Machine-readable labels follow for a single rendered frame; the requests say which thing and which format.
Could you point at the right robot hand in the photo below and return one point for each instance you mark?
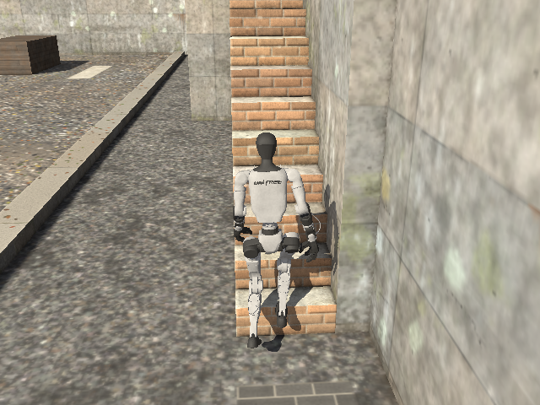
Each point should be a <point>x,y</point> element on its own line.
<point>313,250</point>

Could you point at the humanoid robot head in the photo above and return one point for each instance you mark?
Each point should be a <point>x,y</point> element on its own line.
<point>266,144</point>

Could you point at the robot right forearm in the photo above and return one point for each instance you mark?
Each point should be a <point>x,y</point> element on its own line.
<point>308,225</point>

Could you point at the robot left forearm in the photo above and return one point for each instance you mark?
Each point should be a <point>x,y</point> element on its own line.
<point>239,221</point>

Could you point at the left robot hand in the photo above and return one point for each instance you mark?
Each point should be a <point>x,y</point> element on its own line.
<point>245,230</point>

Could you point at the left robot upper arm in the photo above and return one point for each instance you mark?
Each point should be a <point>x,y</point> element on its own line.
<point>241,178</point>

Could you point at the left robot foot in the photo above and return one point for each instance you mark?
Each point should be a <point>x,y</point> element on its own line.
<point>253,341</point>

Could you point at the right robot upper arm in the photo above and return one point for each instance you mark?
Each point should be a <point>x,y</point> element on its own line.
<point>298,190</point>

